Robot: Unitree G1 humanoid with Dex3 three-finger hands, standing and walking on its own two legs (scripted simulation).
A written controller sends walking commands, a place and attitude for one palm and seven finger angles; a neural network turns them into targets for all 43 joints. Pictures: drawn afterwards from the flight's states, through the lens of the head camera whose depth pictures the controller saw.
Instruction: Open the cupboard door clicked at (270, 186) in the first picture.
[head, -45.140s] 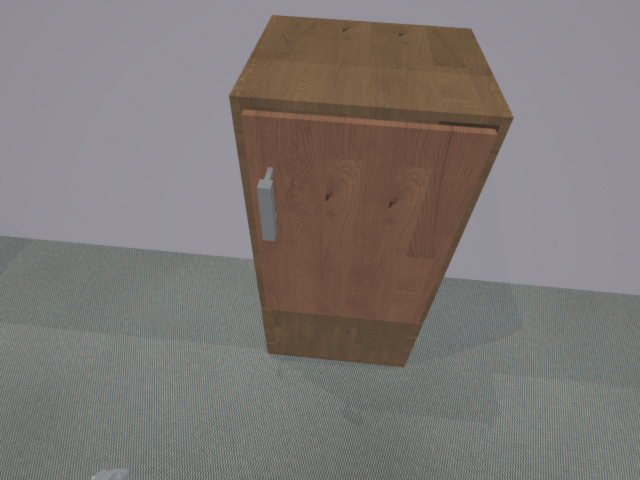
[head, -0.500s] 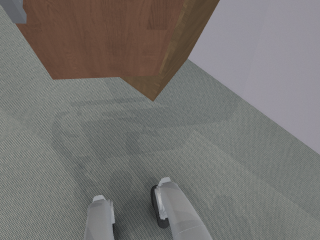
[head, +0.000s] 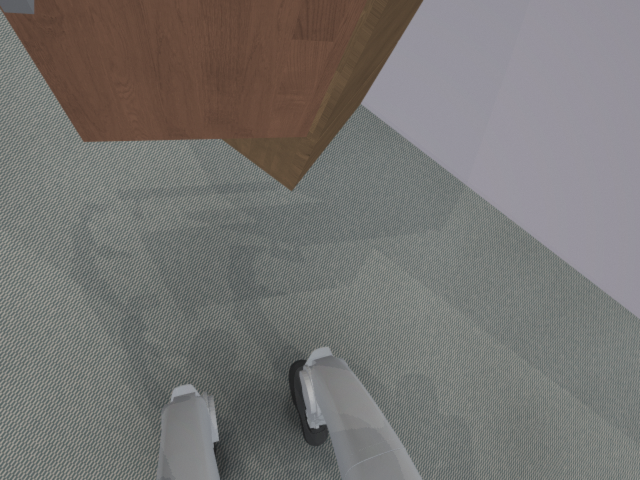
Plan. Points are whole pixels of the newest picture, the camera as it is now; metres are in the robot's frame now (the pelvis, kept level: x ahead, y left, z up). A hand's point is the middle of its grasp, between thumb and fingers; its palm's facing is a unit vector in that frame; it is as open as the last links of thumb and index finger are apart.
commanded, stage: move the hooked fingers beside the handle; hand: left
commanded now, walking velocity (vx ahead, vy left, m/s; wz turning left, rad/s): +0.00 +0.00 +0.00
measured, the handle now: out of the picture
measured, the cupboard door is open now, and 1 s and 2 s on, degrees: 44 44 44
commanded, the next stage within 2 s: slide the fingers in behind the handle in 0.48 s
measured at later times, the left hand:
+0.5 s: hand out of the picture +0.58 +0.28 +0.09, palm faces +0.02 -1.00 -0.04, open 13.9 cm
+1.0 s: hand out of the picture +0.58 +0.24 +0.09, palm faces -0.01 -1.00 -0.03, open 13.9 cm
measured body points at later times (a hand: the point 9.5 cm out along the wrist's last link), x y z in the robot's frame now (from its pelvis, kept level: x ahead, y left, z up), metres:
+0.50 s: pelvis +0.02 -0.01 +0.02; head +0.23 +0.04 +0.42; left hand +0.57 +0.33 +0.10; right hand +0.00 -0.26 -0.07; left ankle +0.00 +0.11 -0.61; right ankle +0.07 -0.16 -0.61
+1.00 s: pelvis +0.01 -0.01 +0.01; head +0.21 +0.03 +0.41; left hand +0.58 +0.30 +0.09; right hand -0.01 -0.27 -0.08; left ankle +0.00 +0.11 -0.61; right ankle +0.07 -0.16 -0.61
